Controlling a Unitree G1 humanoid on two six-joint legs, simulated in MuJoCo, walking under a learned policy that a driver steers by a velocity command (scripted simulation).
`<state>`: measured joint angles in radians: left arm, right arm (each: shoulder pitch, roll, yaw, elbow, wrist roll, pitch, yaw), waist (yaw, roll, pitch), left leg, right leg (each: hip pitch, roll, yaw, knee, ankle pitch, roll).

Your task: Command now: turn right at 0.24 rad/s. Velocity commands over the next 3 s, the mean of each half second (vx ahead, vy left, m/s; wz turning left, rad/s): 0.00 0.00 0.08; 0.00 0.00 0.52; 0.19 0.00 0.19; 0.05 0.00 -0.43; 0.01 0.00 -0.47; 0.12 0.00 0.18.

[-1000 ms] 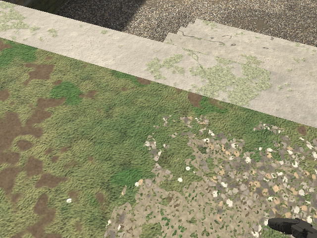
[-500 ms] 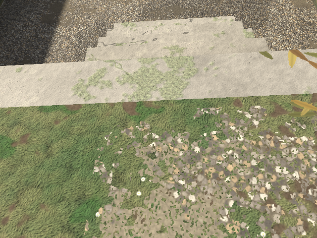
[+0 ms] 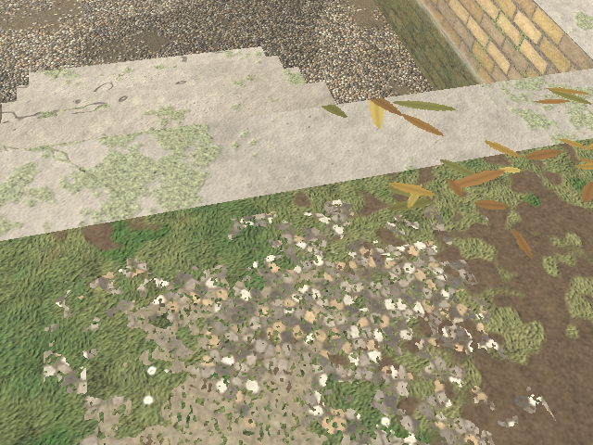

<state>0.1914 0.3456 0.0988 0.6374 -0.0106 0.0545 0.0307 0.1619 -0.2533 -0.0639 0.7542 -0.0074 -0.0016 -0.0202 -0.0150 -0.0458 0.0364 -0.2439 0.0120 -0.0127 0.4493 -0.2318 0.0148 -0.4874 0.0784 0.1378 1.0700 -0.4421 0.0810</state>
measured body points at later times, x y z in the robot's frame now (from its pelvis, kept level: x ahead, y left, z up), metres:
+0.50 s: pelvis -0.01 -0.02 -0.01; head +0.02 -0.01 +0.44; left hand +0.11 +0.26 -0.11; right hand +0.14 -0.30 -0.12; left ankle -0.03 +0.09 -0.71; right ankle -0.02 -0.15 -0.74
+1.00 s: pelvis -0.01 +0.03 +0.00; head +0.02 +0.07 +0.45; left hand +0.04 +0.35 -0.11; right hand +0.24 -0.18 -0.07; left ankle -0.02 +0.09 -0.74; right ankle +0.09 -0.14 -0.69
